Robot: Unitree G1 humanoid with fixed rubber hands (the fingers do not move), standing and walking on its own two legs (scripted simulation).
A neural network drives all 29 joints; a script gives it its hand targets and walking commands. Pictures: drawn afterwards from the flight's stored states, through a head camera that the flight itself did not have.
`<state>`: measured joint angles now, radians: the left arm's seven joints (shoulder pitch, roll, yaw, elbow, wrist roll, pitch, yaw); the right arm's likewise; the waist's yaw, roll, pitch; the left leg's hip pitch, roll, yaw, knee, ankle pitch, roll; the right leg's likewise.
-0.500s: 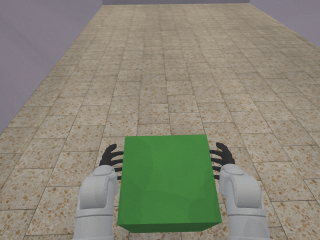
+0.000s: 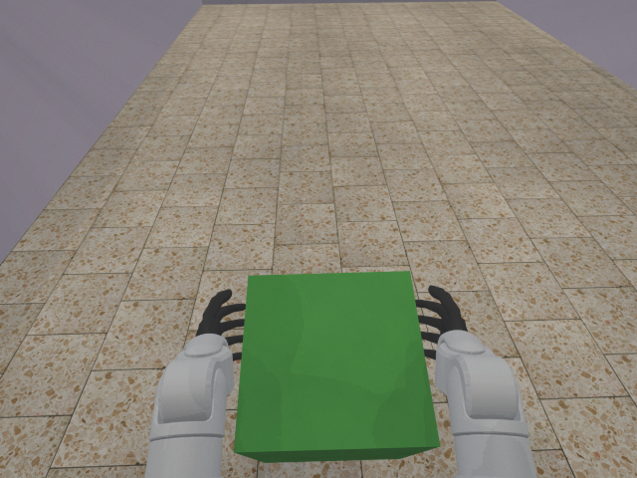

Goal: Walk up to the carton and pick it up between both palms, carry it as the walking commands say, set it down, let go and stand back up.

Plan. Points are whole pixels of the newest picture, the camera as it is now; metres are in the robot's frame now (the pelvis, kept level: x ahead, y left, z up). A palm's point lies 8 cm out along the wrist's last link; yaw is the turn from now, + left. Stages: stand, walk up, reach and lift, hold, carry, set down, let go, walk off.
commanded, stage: carry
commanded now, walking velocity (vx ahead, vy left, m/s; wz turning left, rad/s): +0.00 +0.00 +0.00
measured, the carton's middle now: (331, 375) +0.29 +0.00 -0.04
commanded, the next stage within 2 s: none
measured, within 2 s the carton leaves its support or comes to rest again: neither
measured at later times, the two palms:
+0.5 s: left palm (208, 344) +0.28 +0.15 +0.06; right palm (447, 340) +0.29 -0.14 +0.06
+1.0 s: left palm (205, 340) +0.28 +0.16 +0.06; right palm (444, 337) +0.29 -0.14 +0.07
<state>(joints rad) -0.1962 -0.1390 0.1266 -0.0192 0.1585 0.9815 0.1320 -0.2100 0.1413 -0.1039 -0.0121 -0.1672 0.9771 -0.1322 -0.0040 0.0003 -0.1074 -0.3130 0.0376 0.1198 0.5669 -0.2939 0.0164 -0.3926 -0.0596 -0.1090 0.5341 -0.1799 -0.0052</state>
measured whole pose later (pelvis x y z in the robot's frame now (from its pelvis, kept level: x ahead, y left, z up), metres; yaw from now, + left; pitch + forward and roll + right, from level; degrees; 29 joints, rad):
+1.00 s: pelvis +0.01 +0.01 +0.00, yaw +0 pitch +2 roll +0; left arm -0.19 -0.14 0.12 -0.08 0.14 1.01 0.15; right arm -0.20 0.14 -0.10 -0.07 -0.15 1.01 -0.15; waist 0.00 0.00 -0.09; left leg -0.29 0.03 0.13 0.56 -0.31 0.03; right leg -0.38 -0.07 -0.10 0.53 -0.19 0.01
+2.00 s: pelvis +0.49 +0.02 +0.00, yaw -4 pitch +4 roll +1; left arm -0.34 -0.17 0.18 -0.23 0.12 1.21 0.26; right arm -0.36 0.18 -0.12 -0.17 -0.14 1.18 -0.25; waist -0.01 -0.02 0.01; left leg -0.40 0.02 0.24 0.49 -0.16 0.10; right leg -0.22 -0.06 -0.05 1.03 -0.42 0.01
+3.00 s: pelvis +1.21 +0.01 +0.02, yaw -3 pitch +5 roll -2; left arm -0.32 -0.17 0.16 -0.20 0.11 1.23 0.28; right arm -0.34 0.18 -0.12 -0.16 -0.12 1.22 -0.26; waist -0.02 -0.01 -0.01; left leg -0.18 0.05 0.24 0.28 -0.19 0.05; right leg -0.53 -0.09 -0.09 0.89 -0.31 0.04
